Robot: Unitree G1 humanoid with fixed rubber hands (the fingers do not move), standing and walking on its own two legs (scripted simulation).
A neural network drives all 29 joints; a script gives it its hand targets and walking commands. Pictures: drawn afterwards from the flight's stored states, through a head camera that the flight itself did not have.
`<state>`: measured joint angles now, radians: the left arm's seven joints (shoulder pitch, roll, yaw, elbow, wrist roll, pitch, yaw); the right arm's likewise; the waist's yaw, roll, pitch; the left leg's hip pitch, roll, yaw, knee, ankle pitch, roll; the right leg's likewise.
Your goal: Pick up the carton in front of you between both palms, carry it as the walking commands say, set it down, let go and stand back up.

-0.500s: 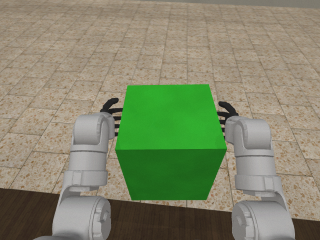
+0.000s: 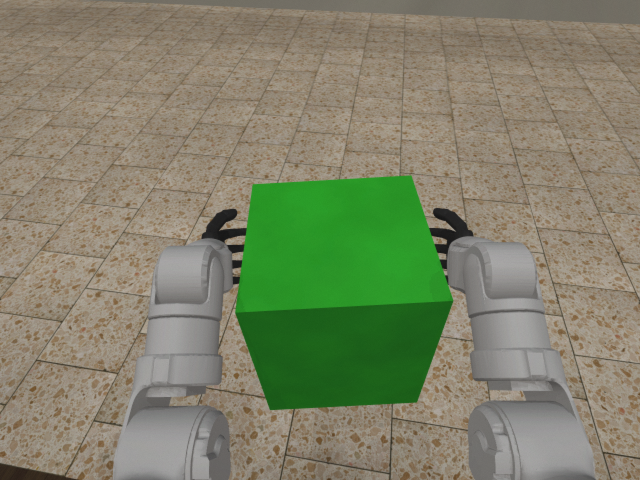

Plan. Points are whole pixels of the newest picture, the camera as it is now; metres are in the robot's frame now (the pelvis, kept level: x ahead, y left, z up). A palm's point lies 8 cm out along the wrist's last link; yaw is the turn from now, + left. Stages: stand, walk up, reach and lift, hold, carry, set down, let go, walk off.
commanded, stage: carry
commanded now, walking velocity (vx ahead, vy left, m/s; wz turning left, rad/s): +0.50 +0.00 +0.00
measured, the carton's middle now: (337, 297) +0.35 +0.00 +0.03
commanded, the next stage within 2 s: none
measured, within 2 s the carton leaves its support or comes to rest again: neither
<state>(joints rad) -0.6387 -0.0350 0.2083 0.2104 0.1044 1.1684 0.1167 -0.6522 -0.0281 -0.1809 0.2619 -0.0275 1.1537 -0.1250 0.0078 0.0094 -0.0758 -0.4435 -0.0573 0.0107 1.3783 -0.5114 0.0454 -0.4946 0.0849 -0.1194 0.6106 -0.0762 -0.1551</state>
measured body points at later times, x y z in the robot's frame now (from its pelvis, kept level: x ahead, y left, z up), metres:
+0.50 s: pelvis +0.31 +0.03 -0.02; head +0.31 +0.03 +0.43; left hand +0.68 +0.18 +0.10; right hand +0.67 -0.12 +0.10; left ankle +0.42 +0.08 -0.73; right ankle +0.12 -0.05 -0.64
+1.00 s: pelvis +0.58 -0.01 +0.00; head +0.59 -0.01 +0.45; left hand +0.93 +0.14 +0.11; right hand +0.93 -0.16 +0.11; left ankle +0.43 +0.08 -0.70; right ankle +0.68 -0.09 -0.73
